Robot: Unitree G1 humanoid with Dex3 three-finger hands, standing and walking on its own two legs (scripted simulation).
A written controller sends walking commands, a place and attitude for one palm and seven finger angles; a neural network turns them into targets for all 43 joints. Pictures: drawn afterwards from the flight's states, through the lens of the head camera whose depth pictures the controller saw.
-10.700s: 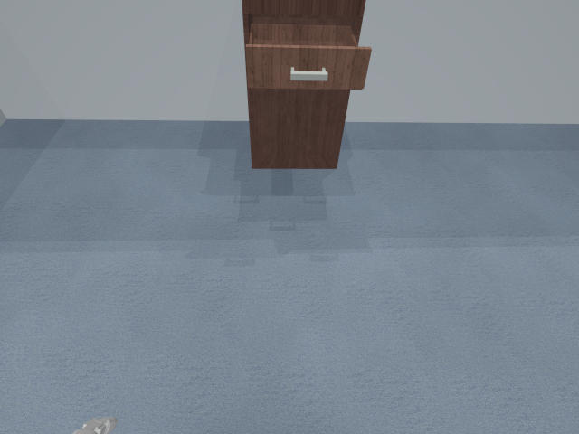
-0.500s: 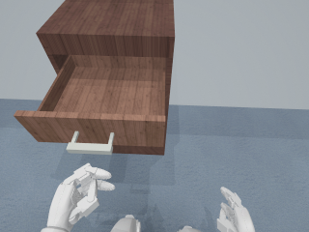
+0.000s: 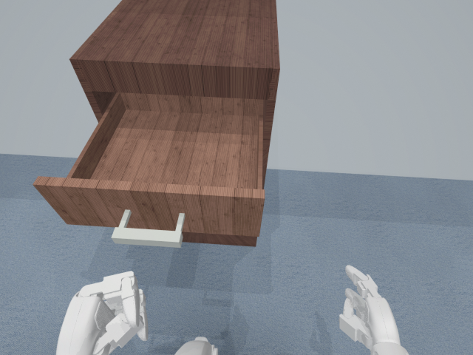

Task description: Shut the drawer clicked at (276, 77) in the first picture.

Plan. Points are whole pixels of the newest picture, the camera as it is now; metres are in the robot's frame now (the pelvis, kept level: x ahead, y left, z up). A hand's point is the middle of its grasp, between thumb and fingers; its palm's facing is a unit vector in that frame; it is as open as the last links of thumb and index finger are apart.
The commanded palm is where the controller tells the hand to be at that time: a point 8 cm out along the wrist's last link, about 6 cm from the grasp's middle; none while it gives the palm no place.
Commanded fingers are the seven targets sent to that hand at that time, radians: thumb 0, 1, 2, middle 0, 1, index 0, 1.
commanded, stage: raise the hand and make a fist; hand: left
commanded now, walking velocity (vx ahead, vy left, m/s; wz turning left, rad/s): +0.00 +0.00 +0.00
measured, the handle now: (151, 227) +0.34 +0.19 -0.01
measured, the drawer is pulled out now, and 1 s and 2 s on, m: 0.29 0.29 0.29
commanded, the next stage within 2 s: bring the fist close to the handle in 0.64 s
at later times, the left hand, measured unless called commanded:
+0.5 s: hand (134, 327) +0.15 +0.14 +0.09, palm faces +0.01 -1.00 -0.05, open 3.3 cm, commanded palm +0.11 +0.21 +0.10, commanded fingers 0.00 0.90 0.90 -1.40 -1.60 -1.40 -1.60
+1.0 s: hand (140, 319) +0.17 +0.15 +0.07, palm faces +0.00 -1.00 -0.03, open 3.3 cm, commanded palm +0.14 +0.20 +0.07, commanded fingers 0.00 0.90 0.90 -1.40 -1.60 -1.40 -1.60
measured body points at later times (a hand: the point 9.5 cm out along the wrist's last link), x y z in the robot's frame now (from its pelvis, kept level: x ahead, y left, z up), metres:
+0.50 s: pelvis +0.01 -0.01 +0.01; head +0.03 -0.02 +0.46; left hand +0.14 +0.20 +0.09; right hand +0.20 -0.24 -0.05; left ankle +0.04 +0.10 -0.67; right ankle -0.01 -0.10 -0.67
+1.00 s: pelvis +0.00 -0.01 +0.00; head +0.04 -0.01 +0.45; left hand +0.16 +0.20 +0.07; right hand +0.20 -0.24 -0.06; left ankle +0.04 +0.10 -0.67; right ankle -0.01 -0.10 -0.67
